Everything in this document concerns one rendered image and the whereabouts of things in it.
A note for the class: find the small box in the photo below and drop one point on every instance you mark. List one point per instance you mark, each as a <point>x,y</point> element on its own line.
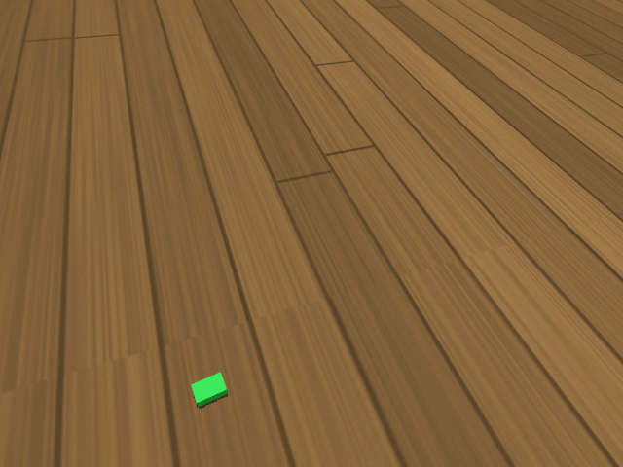
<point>209,389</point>

